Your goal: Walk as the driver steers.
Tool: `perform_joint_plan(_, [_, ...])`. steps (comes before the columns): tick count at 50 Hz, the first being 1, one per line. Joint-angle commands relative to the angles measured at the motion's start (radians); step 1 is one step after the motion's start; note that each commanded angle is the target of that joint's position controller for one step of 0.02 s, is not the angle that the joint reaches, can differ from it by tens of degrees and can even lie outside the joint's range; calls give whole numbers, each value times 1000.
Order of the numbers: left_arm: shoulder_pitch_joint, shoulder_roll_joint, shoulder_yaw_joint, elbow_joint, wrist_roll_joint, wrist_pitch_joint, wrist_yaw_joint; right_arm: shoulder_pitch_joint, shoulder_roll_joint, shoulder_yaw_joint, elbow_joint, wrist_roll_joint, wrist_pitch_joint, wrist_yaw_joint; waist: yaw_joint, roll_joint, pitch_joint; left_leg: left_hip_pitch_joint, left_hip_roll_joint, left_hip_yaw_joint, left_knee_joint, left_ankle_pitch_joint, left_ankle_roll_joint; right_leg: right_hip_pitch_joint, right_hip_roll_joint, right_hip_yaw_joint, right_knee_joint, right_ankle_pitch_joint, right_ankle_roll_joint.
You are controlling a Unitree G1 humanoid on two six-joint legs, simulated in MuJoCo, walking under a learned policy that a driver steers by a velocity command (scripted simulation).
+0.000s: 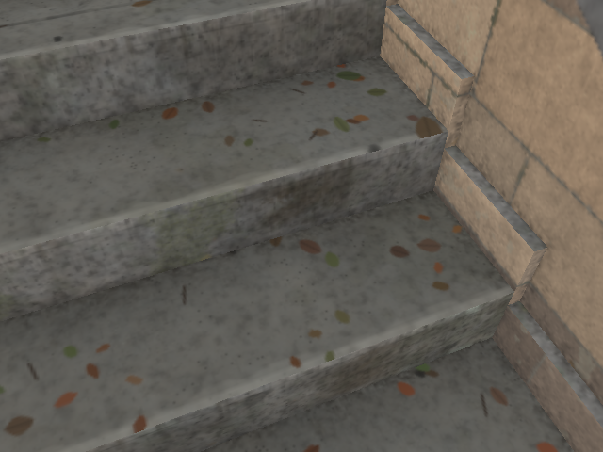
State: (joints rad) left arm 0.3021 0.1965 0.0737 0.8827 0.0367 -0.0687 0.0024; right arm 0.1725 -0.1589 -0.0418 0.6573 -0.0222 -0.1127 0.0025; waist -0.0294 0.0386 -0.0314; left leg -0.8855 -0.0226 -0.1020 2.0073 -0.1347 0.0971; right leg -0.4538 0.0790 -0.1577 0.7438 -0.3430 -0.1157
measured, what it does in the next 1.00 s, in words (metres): climbs, turning left: left foot 0.16 m higher, then right foot 0.16 m higher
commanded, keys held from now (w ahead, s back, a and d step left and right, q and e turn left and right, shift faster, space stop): w+q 0.46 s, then q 0.54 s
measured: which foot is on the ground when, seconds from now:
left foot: up 0.00-0.28, down 0.30-0.78, up 0.80-1.00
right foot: down 0.00-0.32, up 0.34-0.74, down 0.76-1.00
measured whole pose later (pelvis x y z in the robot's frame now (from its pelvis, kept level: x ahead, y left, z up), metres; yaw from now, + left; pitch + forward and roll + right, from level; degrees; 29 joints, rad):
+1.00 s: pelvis +0.51 +0.07 +0.32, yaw +33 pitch +2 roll -2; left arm 0.22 0.18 0.07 0.79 0.03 -0.06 0.09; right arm 0.07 -0.22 -0.08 0.57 -0.06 0.03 -0.04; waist -0.04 0.06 0.02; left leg -0.90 -0.08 -0.11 1.80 -0.16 0.05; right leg -0.55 -0.07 -0.20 0.82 -0.30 -0.05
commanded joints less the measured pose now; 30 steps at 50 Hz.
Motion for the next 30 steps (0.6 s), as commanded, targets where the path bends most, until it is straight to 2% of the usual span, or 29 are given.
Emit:
perform_joint_plan(1, [92,-76,-43,43,9,-54,-9,-18,118,53,-64,24,39,-29,0,-49,90,-324,-40,-46,230,-94,20,76,-319,323,-441,282,-47])
perform_joint_plan(3, [98,-23,-41,73,7,-81,-24,-119,124,60,-101,20,57,-53,-10,-65,106,-447,-53,-20,293,-123,31,99,-311,228,-484,253,10])
perform_joint_plan(4, [110,-11,-45,90,-3,-82,-26,-155,131,69,-134,19,64,-58,-30,-69,123,-469,-33,-16,232,-120,38,92,-286,182,-499,234,57])
perform_joint_plan(5, [136,-18,-53,117,-9,-81,-24,-224,153,87,-161,14,74,-54,-24,-70,134,-472,-40,49,136,-112,38,77,-237,135,-523,196,77])
perform_joint_plan(6, [159,-16,-55,125,-16,-78,-6,-272,153,91,-184,12,82,-43,-17,-73,113,-421,-16,70,27,-73,32,89,-243,112,-554,260,74])
perform_joint_plan(7, [207,12,-50,126,-29,-74,12,-308,94,82,-179,3,93,-33,29,-66,70,-347,-32,187,-109,-99,16,124,-238,98,-633,394,40])
perform_joint_plan(8, [230,38,-46,129,-34,-66,31,-346,95,86,-191,-1,100,-24,38,-79,42,-292,3,230,-187,-126,17,181,-247,94,-684,469,10])
perform_joint_plan(9, [220,56,-45,109,-39,-68,49,-331,90,82,-177,-1,98,-13,41,-91,-8,-205,31,278,-265,-166,29,275,-261,59,-703,714,-1])
perform_joint_plan(10, [238,73,-38,105,-40,-65,66,-302,109,83,-153,-7,96,-16,31,-111,-43,-155,35,301,-326,-195,56,375,-266,-1,-664,920,-2])
perform_joint_plan(11, [224,92,-39,94,-58,-66,71,-259,110,90,-122,13,96,-15,-3,-85,-72,16,8,354,-502,-237,80,365,-238,-80,-600,1225,2])
perform_joint_plan(12, [216,140,-27,62,-63,-73,81,-240,105,86,-100,24,100,-13,-2,-127,-115,160,-26,388,-638,-260,80,377,-281,-76,-534,1545,-15])
perform_joint_plan(13, [201,171,-19,41,-55,-79,87,-131,76,73,-63,25,114,-23,-54,-211,-183,258,-63,397,-671,-322,86,443,-344,-57,-399,1889,-36])
perform_joint_plan(14, [171,182,-13,6,-62,-81,74,10,22,48,-17,4,121,-28,-90,-283,-246,344,-93,369,-761,-380,109,513,-375,-44,-214,2023,-43])
perform_joint_plan(15, [131,197,-4,-34,-85,-78,46,77,-36,20,-3,-13,109,-31,-119,-301,-291,477,-129,306,-998,-353,122,515,-363,-46,1,1989,-40])
perform_joint_plan(16, [129,180,4,-99,-61,-85,39,77,-113,-15,-15,-32,102,-20,-121,-220,-288,654,-68,-21,-1149,-429,168,272,-343,12,301,1518,-15])
perform_joint_plan(17, [5,119,2,-209,-35,-81,-1,63,-228,-60,12,-2,127,-26,-121,190,-250,766,181,-713,-1568,-521,327,-238,-15,38,839,295,70])
perform_joint_plan(18, [52,58,-4,-254,23,-88,-31,-24,-216,-73,-21,16,127,-27,-42,48,-259,731,227,-874,-1744,-476,312,-360,-44,267,1191,248,73])
perform_joint_plan(19, [50,22,-12,-283,27,-82,-42,-12,-172,-61,32,11,110,-30,9,-52,-184,658,209,-793,-1723,-653,251,-421,-68,279,1265,293,69])
perform_joint_plan(20, [28,-21,-27,-300,25,-68,-29,24,-121,-52,93,-3,87,-28,53,-154,5,517,192,-620,-1679,-535,173,-498,-90,263,1251,312,61])
perform_joint_plan(21, [-63,-83,-50,-352,26,-53,-7,44,-83,-47,134,-11,68,-22,63,-148,54,456,160,-533,-1640,-399,178,-577,-91,251,1372,278,45])
perform_joint_plan(22, [-48,-99,-63,-344,21,-30,7,48,-54,-34,176,-9,53,-20,86,-149,96,421,110,-396,-1620,-299,154,-620,-95,227,1412,251,42])
perform_joint_plan(23, [-26,-127,-77,-354,22,-13,19,80,-57,-31,197,-2,40,-7,108,-122,108,419,75,-283,-1594,-183,120,-649,-112,229,1395,213,31])
perform_joint_plan(24, [-46,-113,-81,-356,16,1,28,99,-58,-26,214,5,33,5,110,-114,126,415,68,-233,-1595,-113,102,-693,-118,226,1373,186,29])
perform_joint_plan(25, [-83,-90,-83,-359,23,13,34,113,-67,-23,212,23,27,5,102,-127,150,412,52,-182,-1601,-32,79,-707,-137,208,1254,156,40])
perform_joint_plan(26, [-158,-97,-92,-385,24,16,35,151,-70,-17,227,22,18,10,85,-100,174,392,40,-158,-1625,31,72,-732,-134,161,1166,111,53])
perform_joint_plan(27, [-200,-101,-93,-378,13,18,47,221,-77,-12,234,9,4,12,36,-43,120,471,67,-192,-1626,215,95,-780,-100,97,1331,62,54])
perform_joint_plan(28, [-279,-109,-104,-437,18,16,45,254,-126,-20,238,-8,-1,6,23,-23,115,543,93,-212,-1658,333,82,-854,-111,85,1313,6,59])
perform_joint_plan(29, [-345,-116,-112,-465,13,8,54,288,-150,-23,247,-13,-4,-3,-3,6,94,629,107,-240,-1668,384,84,-943,-108,81,1373,-81,58])
perform_joint_plan(30, [-402,-116,-123,-498,13,4,51,313,-159,-25,254,-7,1,-12,-11,18,85,665,85,-223,-1682,356,68,-939,-127,75,1244,-84,59])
